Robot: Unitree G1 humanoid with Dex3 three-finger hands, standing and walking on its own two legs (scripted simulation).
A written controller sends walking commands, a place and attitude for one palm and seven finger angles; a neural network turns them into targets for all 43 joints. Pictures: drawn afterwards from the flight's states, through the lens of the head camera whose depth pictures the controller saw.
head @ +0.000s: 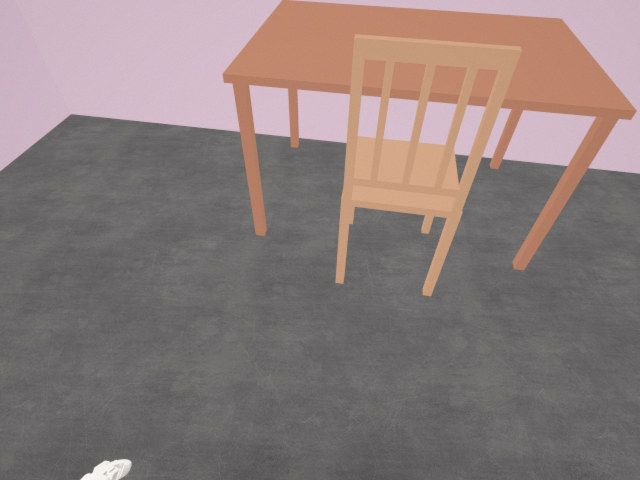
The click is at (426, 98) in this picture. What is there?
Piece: chair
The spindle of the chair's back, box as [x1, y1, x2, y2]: [402, 64, 435, 183]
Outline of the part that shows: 435,65 426,64 402,183 408,183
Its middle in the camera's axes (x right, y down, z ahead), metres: +0.26 -0.29 +1.03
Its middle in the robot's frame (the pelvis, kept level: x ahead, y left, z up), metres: +0.97 -0.21 -0.06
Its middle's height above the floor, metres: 0.70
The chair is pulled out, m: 0.00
